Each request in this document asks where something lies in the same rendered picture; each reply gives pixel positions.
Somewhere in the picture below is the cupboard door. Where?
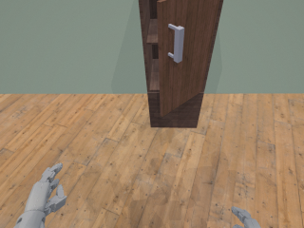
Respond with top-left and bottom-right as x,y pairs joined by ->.
157,0 -> 220,117

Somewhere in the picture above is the left robot hand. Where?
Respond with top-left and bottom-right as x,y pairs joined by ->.
24,162 -> 67,216

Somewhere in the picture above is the left robot forearm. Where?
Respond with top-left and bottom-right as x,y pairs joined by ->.
13,210 -> 46,228

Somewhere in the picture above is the handle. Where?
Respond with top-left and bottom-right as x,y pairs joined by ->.
167,24 -> 184,63

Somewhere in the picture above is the right robot hand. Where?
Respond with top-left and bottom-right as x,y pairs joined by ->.
231,206 -> 261,228

